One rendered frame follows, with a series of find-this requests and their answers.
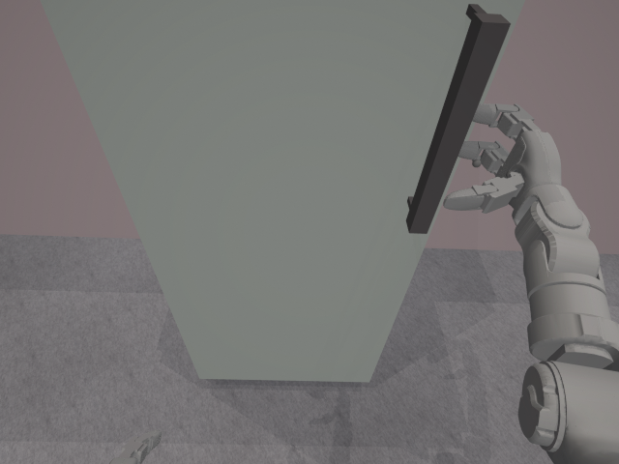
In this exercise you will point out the fridge door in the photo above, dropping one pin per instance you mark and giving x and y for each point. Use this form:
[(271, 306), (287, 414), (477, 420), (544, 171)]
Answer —
[(266, 150)]

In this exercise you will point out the robot right upper arm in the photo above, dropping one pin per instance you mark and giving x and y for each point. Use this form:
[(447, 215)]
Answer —
[(572, 412)]

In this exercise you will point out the handle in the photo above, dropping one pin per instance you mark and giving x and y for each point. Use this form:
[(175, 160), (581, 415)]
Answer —
[(480, 50)]

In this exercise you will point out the robot right hand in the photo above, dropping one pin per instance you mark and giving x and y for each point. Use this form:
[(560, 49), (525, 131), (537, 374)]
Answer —
[(534, 159)]

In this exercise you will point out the robot left hand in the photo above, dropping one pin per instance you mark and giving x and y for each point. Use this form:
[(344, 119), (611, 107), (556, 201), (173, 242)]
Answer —
[(136, 449)]

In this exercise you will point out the right robot forearm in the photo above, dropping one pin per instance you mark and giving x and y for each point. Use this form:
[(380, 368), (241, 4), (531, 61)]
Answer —
[(570, 317)]

